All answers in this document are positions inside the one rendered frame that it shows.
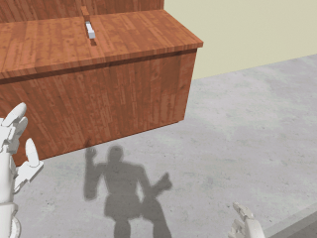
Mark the robot left hand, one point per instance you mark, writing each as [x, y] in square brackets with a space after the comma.
[11, 129]

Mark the counter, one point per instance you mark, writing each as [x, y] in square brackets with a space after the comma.
[133, 77]

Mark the robot right hand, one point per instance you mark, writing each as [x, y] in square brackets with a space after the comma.
[251, 228]

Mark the robot left forearm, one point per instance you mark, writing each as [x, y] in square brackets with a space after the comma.
[10, 226]

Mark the tap lever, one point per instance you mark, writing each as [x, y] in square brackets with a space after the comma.
[91, 33]

